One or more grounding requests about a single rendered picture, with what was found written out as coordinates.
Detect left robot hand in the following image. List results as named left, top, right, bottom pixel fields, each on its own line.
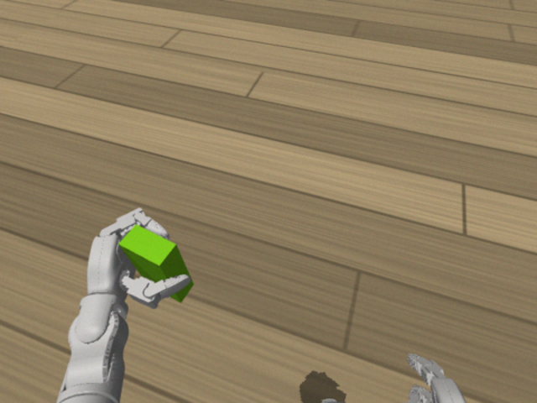
left=87, top=208, right=191, bottom=309

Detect carton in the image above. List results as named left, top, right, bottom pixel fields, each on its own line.
left=118, top=224, right=194, bottom=303

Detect right robot hand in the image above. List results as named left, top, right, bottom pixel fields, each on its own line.
left=405, top=353, right=466, bottom=403

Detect left robot arm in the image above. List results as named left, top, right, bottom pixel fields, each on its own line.
left=56, top=292, right=129, bottom=403

